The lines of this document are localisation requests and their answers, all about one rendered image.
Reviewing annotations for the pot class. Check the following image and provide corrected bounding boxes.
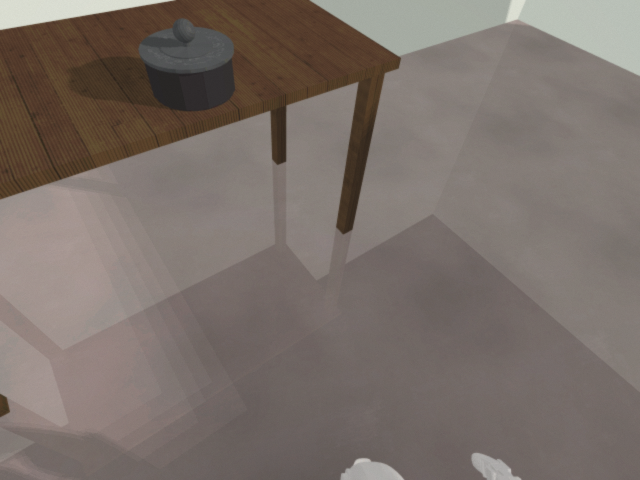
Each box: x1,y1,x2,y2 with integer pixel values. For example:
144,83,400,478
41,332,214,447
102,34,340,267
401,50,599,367
144,58,235,111

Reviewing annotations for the knob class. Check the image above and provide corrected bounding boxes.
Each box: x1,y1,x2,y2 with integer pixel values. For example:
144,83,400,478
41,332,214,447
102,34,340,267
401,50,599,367
173,18,195,43

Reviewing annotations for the table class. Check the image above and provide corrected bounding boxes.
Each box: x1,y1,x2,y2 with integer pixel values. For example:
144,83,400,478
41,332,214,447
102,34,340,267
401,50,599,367
0,0,401,417

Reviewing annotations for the right robot hand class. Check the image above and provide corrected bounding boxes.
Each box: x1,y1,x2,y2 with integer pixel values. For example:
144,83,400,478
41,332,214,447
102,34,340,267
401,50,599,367
471,453,521,480

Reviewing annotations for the lid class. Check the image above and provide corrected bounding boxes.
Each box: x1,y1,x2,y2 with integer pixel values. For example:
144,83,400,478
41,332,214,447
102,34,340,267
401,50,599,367
138,27,234,74

